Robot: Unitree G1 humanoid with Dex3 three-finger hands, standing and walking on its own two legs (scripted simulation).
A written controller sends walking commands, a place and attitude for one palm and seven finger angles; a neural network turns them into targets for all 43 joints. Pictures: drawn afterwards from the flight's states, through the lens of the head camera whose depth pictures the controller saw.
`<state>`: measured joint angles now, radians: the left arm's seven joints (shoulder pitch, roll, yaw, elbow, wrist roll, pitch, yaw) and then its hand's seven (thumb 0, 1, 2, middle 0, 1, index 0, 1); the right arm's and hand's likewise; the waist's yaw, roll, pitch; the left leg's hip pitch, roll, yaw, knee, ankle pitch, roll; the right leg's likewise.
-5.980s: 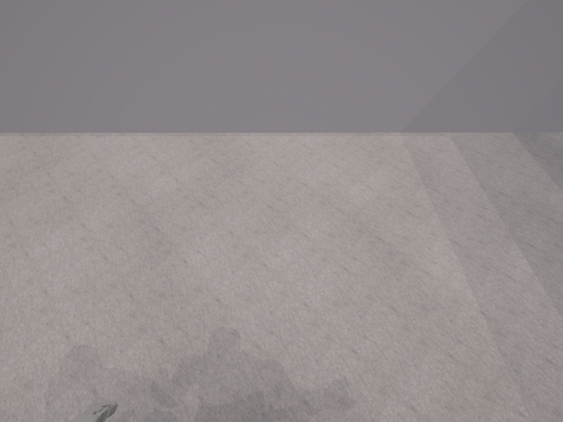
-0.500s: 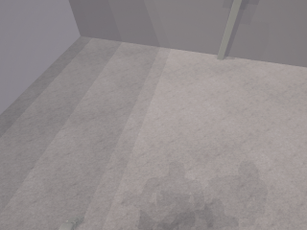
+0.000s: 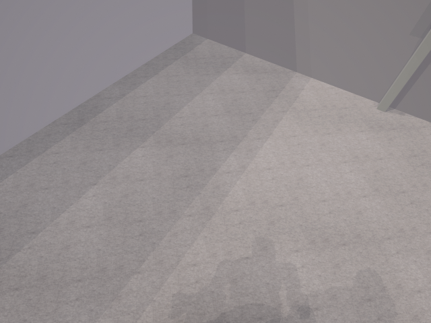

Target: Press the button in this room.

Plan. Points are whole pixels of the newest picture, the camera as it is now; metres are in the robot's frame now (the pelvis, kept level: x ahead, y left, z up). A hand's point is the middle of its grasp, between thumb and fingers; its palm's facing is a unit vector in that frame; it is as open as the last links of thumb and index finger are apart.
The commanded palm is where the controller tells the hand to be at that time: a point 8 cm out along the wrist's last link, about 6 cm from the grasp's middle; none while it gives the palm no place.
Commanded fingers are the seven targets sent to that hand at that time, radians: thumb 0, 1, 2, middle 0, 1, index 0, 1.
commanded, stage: turn or walk to find it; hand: left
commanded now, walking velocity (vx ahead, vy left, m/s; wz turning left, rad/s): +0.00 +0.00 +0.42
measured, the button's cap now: out of the picture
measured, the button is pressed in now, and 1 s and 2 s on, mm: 0 0 0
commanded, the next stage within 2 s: none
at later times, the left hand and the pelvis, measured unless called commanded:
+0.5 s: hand out of the picture +0.07 +0.20 -0.13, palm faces +0.17 -0.95 -0.28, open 7.4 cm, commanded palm none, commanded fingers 0.00 0.90 0.90 -0.20 -0.30 -0.20 -0.30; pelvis -0.02 -0.02 +0.01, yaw +10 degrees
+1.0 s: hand out of the picture -0.11 +0.14 -0.15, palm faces +0.45 -0.85 -0.27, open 7.4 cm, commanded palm none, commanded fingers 0.00 0.90 0.90 -0.20 -0.30 -0.20 -0.30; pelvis -0.04 -0.05 +0.01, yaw +25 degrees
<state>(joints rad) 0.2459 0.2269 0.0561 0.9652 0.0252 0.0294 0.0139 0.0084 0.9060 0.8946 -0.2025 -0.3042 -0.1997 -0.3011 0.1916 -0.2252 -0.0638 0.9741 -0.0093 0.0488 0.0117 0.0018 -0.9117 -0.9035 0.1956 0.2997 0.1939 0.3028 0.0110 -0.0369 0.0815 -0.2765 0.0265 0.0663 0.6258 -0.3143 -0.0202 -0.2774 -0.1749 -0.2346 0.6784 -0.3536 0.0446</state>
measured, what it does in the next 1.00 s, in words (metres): steps on the spot, turning left: right foot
